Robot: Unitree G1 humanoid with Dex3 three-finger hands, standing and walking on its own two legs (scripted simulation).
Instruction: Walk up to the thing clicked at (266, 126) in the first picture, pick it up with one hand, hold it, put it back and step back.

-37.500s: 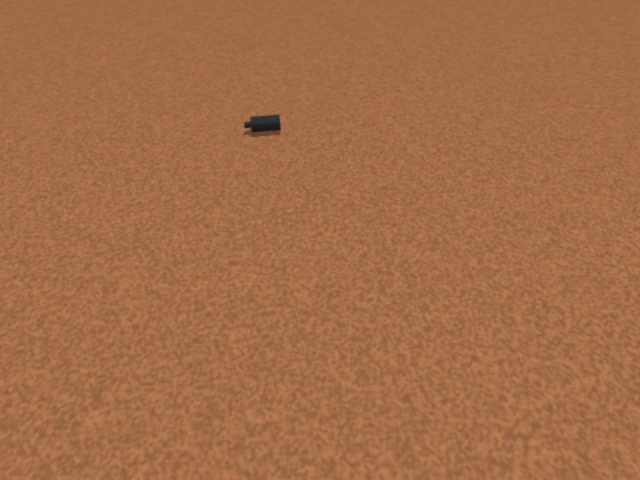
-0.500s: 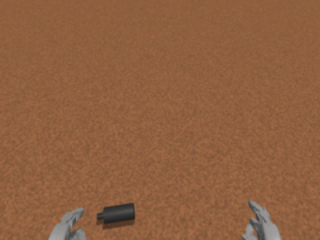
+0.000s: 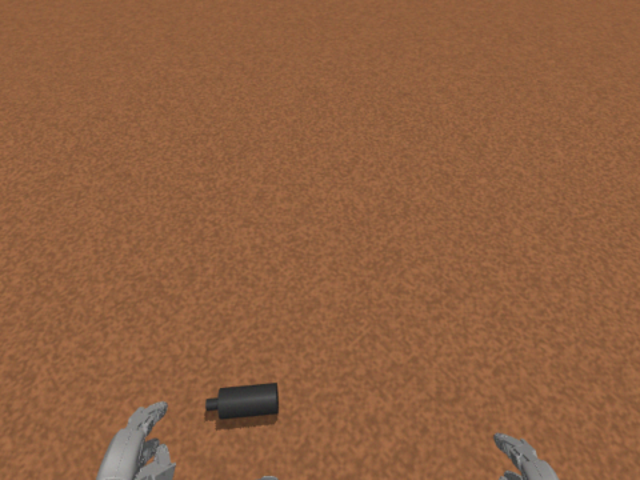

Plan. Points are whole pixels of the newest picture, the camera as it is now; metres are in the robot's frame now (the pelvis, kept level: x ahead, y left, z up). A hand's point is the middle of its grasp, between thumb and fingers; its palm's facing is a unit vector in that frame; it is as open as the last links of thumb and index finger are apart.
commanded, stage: stand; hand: left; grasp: from above
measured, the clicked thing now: (242, 401) +0.43 +0.24 -0.69
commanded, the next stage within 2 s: none
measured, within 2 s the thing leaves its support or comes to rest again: neither
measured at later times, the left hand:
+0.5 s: hand out of the picture +0.06 +0.23 -0.12, palm faces +0.05 -0.95 -0.32, open 7.4 cm
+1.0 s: hand out of the picture +0.04 +0.24 -0.11, palm faces +0.03 -0.94 -0.34, open 7.4 cm
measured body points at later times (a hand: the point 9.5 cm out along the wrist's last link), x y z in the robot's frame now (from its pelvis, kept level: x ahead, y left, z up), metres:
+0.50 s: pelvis +0.01 +0.00 +0.04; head +0.01 +0.00 +0.49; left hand +0.06 +0.28 -0.10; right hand +0.08 -0.27 -0.10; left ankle +0.02 +0.12 -0.69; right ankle +0.00 -0.14 -0.69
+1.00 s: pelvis -0.01 -0.01 +0.05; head -0.01 -0.01 +0.50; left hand +0.04 +0.29 -0.09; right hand +0.05 -0.29 -0.09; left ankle +0.02 +0.12 -0.69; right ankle +0.00 -0.14 -0.69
